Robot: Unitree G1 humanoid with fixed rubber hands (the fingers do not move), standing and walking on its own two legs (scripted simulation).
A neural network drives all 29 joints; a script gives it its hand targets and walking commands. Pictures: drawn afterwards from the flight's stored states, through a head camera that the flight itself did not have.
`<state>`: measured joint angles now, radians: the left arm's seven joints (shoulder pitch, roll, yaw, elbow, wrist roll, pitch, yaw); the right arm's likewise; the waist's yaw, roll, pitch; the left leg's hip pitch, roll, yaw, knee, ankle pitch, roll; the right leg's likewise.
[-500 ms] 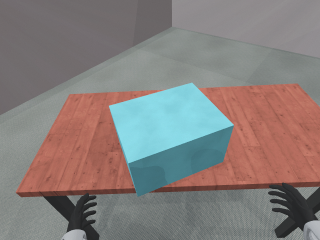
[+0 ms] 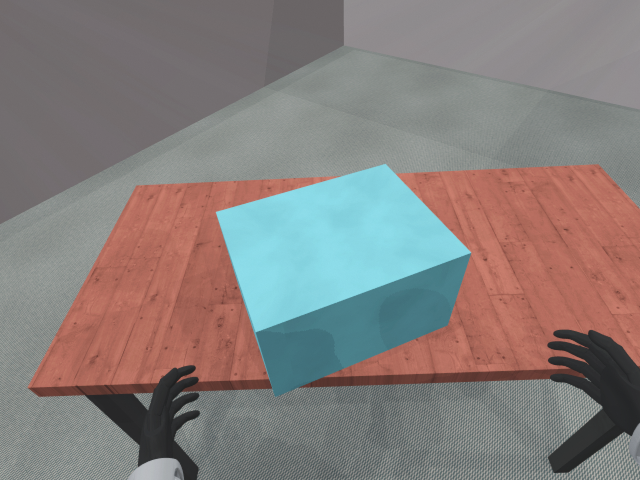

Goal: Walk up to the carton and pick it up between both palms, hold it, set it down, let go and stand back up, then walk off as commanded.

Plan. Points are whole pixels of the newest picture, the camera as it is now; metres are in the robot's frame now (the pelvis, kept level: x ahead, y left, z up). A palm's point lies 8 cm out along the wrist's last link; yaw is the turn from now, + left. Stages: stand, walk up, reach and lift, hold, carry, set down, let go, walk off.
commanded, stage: reach and lift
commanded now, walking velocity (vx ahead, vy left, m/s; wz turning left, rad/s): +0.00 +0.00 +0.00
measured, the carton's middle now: (335, 270) +0.43 +0.00 +0.00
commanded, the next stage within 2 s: none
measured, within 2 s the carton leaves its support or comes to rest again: neither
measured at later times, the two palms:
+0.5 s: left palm (174, 381) +0.23 +0.20 +0.05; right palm (621, 359) +0.23 -0.31 +0.06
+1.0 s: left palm (159, 323) +0.28 +0.21 +0.09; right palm (593, 277) +0.30 -0.29 +0.12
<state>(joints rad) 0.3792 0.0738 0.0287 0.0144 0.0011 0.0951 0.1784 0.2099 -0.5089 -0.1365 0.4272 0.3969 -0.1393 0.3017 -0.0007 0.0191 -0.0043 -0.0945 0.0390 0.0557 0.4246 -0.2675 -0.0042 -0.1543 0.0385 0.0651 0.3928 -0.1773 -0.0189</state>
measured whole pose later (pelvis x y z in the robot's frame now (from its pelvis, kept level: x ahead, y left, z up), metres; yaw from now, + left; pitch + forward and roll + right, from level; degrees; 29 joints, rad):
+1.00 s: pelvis +0.01 +0.00 +0.00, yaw +0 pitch -1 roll -1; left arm -0.02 0.09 0.11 -0.10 0.00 0.41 0.22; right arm -0.13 -0.63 -0.07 0.30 0.50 0.11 0.30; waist 0.00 0.02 -0.02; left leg -0.13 0.05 0.06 0.40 -0.26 0.00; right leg -0.18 0.05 0.07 0.34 -0.16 -0.02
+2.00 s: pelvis +0.01 -0.01 +0.00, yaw +0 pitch +5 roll -1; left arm -0.65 0.21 0.22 0.27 -0.05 0.64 0.18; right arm -0.79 -0.66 0.05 0.74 0.49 0.30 0.26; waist 0.08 0.02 -0.04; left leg -0.23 0.05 0.05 0.40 -0.25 -0.01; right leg -0.28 0.05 0.07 0.34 -0.14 -0.02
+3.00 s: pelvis +0.01 -0.01 +0.00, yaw +0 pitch +13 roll +0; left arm -0.55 0.06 0.17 0.68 -0.05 0.04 0.15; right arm -0.79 -0.51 0.12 1.07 0.40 -0.12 0.20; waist 0.13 0.02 -0.14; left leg -0.41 0.06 0.05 0.40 -0.23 -0.02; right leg -0.47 0.05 0.07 0.36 -0.13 -0.02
